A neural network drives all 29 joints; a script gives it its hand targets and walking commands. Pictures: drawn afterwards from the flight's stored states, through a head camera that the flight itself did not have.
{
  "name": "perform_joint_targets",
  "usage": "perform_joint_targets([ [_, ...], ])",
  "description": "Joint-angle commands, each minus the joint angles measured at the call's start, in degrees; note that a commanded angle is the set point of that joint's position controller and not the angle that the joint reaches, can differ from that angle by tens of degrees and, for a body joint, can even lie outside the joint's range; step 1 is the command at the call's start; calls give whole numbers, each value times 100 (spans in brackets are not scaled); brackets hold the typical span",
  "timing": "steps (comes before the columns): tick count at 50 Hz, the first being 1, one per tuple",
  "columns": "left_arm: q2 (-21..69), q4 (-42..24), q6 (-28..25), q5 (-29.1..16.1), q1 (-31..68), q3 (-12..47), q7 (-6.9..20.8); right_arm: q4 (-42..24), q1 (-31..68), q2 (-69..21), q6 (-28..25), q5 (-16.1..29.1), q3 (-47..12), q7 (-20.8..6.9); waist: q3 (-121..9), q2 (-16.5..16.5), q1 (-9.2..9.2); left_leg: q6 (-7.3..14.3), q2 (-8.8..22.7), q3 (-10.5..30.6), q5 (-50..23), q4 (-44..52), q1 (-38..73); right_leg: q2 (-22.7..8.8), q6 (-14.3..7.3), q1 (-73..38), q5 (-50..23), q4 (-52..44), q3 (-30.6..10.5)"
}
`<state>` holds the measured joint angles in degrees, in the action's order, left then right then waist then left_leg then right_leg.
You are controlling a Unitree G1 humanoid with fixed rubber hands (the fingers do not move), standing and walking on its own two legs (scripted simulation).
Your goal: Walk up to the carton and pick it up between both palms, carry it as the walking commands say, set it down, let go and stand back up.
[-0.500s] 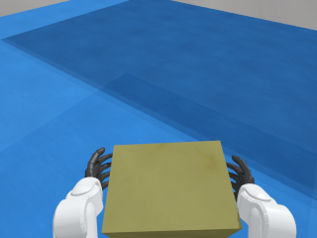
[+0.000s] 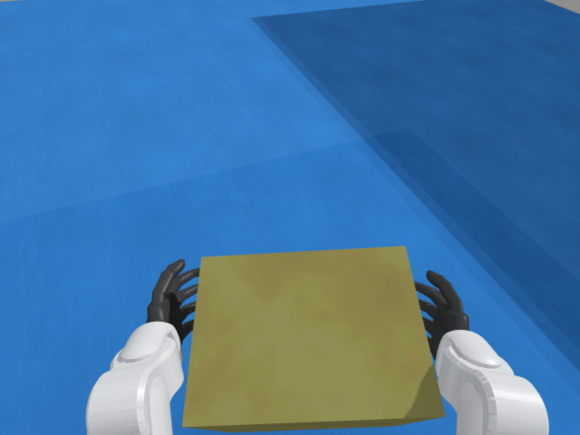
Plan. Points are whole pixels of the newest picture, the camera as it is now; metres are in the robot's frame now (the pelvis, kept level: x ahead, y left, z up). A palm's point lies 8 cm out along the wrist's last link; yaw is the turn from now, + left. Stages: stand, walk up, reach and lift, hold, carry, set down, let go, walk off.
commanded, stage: carry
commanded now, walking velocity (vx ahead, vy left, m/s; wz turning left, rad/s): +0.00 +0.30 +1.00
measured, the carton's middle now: (308, 350) +0.25 +0.00 +0.03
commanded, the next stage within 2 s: none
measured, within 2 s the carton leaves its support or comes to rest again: neither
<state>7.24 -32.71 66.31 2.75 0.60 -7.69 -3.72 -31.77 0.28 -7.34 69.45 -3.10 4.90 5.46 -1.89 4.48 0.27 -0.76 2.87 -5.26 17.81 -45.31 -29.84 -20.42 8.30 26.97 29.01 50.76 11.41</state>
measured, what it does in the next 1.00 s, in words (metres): steps to the left, turning left: right foot, then left foot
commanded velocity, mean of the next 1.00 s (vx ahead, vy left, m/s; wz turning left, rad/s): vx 0.00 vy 0.08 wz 0.28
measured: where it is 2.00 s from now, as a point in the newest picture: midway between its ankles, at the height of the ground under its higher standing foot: outside the picture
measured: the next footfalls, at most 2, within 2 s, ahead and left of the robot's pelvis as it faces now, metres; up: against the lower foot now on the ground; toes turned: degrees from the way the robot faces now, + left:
right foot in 0.16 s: +0.04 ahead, -0.08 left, +0.00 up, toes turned +0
left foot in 0.34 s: +0.03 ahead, +0.25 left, +0.00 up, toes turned +29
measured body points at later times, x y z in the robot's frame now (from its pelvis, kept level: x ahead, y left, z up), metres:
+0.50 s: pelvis -0.03 +0.16 +0.01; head +0.00 +0.20 +0.45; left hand +0.12 +0.43 +0.07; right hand +0.27 +0.13 +0.07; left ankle -0.01 +0.23 -0.70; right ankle -0.01 -0.01 -0.64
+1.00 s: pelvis -0.10 +0.29 +0.02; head -0.12 +0.29 +0.47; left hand +0.05 +0.54 +0.11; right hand +0.19 +0.24 +0.11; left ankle -0.09 +0.34 -0.70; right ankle -0.03 +0.10 -0.70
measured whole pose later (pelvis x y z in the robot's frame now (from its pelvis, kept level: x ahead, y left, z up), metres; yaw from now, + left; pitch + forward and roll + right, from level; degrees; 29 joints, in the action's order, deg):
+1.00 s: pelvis -0.10 +0.29 +0.02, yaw +25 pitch +0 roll -1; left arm 7.3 -31.6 67.3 2.4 0.1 -7.5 -3.7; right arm -31.6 -0.6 -7.3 70.8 -3.0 5.0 5.8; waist -3.9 0.2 0.3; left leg 3.2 -4.2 -3.9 15.6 -36.1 -20.7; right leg -8.5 6.6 15.8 21.2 35.9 3.5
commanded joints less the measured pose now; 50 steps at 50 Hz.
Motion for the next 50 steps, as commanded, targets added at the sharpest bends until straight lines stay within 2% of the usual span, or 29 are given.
perform_joint_targets([
  [1, 4619, -743, 203, -1858, 2339, 4726, 400, -606, 1669, -4262, -140, 1375, -3823, -641, -1579, -2648, -114, 1092, 1310, 2731, -3424, 1744, 2577, 1304, -5, 1877, 1768, 2034, -487],
  [6, 5282, -1052, -90, -2192, 2697, 4827, 581, -1514, 3154, -4853, -466, 1773, -4251, -730, -1663, -1465, -22, 515, 519, 1525, -2478, 1998, 888, 1505, -281, -322, 31, -152, -406],
  [7, 5162, -1170, -118, -2167, 2663, 4857, 580, -1475, 2979, -4785, -495, 1789, -4242, -752, -1779, -2069, -25, 398, 474, 1685, -2359, 2057, 532, 1467, -424, -976, -173, -802, -493],
  [8, 5059, -866, -116, -2003, 2225, 4571, 554, -1307, 2919, -4824, -399, 1751, -4393, -729, -1947, -1176, 167, 99, 214, 1369, -2210, 1550, -293, 1050, -726, -2222, -447, -2000, -960],
  [9, 5197, -945, -175, -2077, 2140, 4642, 588, -1403, 2511, -4931, -399, 1713, -4397, -734, -2578, 877, 156, -282, -296, 242, -111, -460, -1099, -1058, -1325, -3416, -1710, -3189, -2797],
  [10, 5202, -648, -220, -1917, 1769, 4397, 560, -1612, 2827, -4855, -374, 1906, -4562, -764, -2201, 2535, 51, -498, -73, 401, 1324, -2163, -1868, -2367, -1987, -2904, -3316, -3071, -3818],
  [13, 4855, -914, -252, -1750, 1574, 4327, 474, -1701, 2617, -4682, -390, 2052, -4624, -710, -1780, 1406, -73, -456, 566, 722, 1116, -1071, -1266, -1178, -1131, -3108, -6419, -1948, -1184],
  [16, 4553, -1114, -251, -1681, 1334, 4371, 421, -1628, 2269, -4442, -437, 2159, -4514, -725, -2037, 1244, 9, -330, -305, -406, 1013, 556, 710, -458, -646, -2579, -6980, -1191, -97],
  [17, 4295, -977, -159, -1613, 1129, 4321, 392, -1536, 2085, -4137, -365, 2058, -4363, -698, -2042, 1041, -32, -294, -499, -553, 474, 1351, 1301, -260, -502, -2225, -6457, -690, 87],
  [18, 4348, -1389, -222, -1791, 1597, 4583, 399, -1376, 2050, -4357, -393, 1936, -4319, -703, -1972, 44, -151, -109, -545, -337, -524, 1927, 2386, 45, -345, -1028, -4723, 5, 133],
  [19, 4211, -1528, -126, -1813, 1597, 4761, 378, -1264, 1861, -4118, -396, 1862, -4119, -694, -1807, -2630, -176, 430, 1115, 1968, -3751, 2342, 3485, 972, 48, 1053, 604, 1247, 252],
  [20, 4221, -1552, -71, -1950, 1735, 4838, 372, -1231, 1653, -4137, -391, 1845, -4095, -652, -2080, -2954, -129, 1071, 1851, 2857, -6880, 1510, 3981, 1332, 54, 1766, 1809, 2058, -429],
  [21, 4105, -1208, 27, -1840, 1520, 4686, 392, -1327, 1661, -3895, -299, 1709, -4035, -578, -2100, -1845, -87, 1137, 1805, 2637, -6963, 1307, 3720, 1205, -80, 1520, 1716, 2167, -779],
  [23, 4509, -959, 48, -2110, 1949, 4850, 507, -818, 1597, -4237, -277, 1508, -3862, -592, -2372, -987, -121, 1040, 1404, 1725, -5463, 1353, 3630, 1097, -71, 1272, 561, 2021, -980],
  [25, 4730, -942, -10, -2197, 1935, 4889, 612, -1030, 1707, -4444, -416, 1560, -3885, -598, -2335, -1271, -150, 1212, 1460, 1706, -5173, 1527, 3211, 1159, -171, 996, 190, 2187, -1009],
  [26, 4921, -1275, -107, -2409, 2445, 5007, 676, -1160, 1948, -4729, -489, 1597, -3941, -606, -2439, -736, -149, 1241, 1486, 1784, -4161, 1760, 2977, 1163, -160, 715, 204, 1951, -1016],
  [29, 4720, -470, 32, -2028, 2028, 4600, 639, -1133, 2350, -4361, -446, 1583, -3987, -606, -1705, -706, -120, 1360, 1488, 2124, -1792, 2485, 1981, 1221, -306, 414, 46, 1369, -1025],
  [33, 4782, -691, -48, -2011, 2100, 4574, 628, -1227, 2491, -4461, -459, 1814, -4086, -690, -1961, -1142, -104, 1011, 1438, 2316, -1509, 2901, 2056, 1371, -469, 20, -143, 514, -1136],
  [36, 4584, -459, 0, -1930, 1929, 4376, 582, -1104, 2453, -4367, -381, 1800, -4134, -623, -2031, -676, -99, 921, 1540, 2358, -2849, 2753, 2461, 1385, -498, -282, -308, -206, -1187],
  [39, 4440, -234, 73, -1708, 1743, 4034, 530, -1062, 2703, -4309, -252, 1940, -4203, -641, -1813, -743, -12, 78, 1217, 2053, -2824, 3240, 2127, 1711, -587, -1025, -249, -946, -737],
  [40, 4474, -191, 82, -1684, 1679, 4056, 515, -1072, 2632, -4275, -201, 1915, -4231, -648, -1597, -927, 90, -663, 992, 1531, -3419, 3343, 1791, 1643, -669, -1524, -2, -1662, -399],
  [41, 4592, -148, 100, -1745, 1610, 4087, 496, -941, 2752, -4386, -165, 1916, -4153, -656, -1836, -1519, 304, -1936, 521, 841, -4928, 3443, 1389, 1740, -742, -2685, 269, -2276, 87],
  [42, 4524, -229, 28, -1784, 1769, 4124, 494, -1097, 2891, -4404, -142, 1922, -4233, -672, -1495, -783, 552, -3111, -347, -448, -5122, 1867, 642, 1010, -1192, -3484, 666, -3923, -352],
  [43, 4795, -195, -76, -1694, 1894, 4007, 470, -1206, 2895, -4731, -80, 2094, -4544, -731, -1693, 3291, 365, -2182, -363, 254, -407, -3112, 1197, -1665, -2066, -1551, 788, -5005, -3708],
  [44, 4578, -176, -2, -1470, 1791, 3919, 444, -1447, 3399, -4634, -127, 2184, -4674, -714, -782, 2012, -110, -673, 417, 1808, 819, -1782, 720, -451, -1419, -701, -1323, -3933, -2636],
  [47, 4581, -370, 190, -1761, 2298, 4210, 484, -1223, 3026, -4301, -166, 1896, -4231, -620, -1069, 182, -90, 43, -449, 155, -133, 2100, 1016, 785, -780, -2077, -4092, -1963, -604],
  [48, 4214, -77, 288, -1653, 1667, 4077, 450, -1098, 2379, -3963, -74, 1737, -4047, -556, -1392, -13, -59, -10, -352, 498, -1077, 2518, 1731, 933, -663, -1615, -3739, -1512, -623],
  [49, 4111, -303, 296, -1690, 1799, 4162, 432, -905, 2269, -3951, -33, 1749, -3968, -570, -1876, -580, -6, 109, 527, 1377, -2684, 2221, 2769, 1080, -489, -766, -2654, -1311, -858],
  [50, 4091, -292, 399, -1759, 1989, 4294, 423, -657, 2245, -3785, -15, 1619, -3815, -532, -1551, -1939, -27, 590, 1474, 2616, -4271, 2334, 2656, 1495, -258, -126, 192, -829, -577],
])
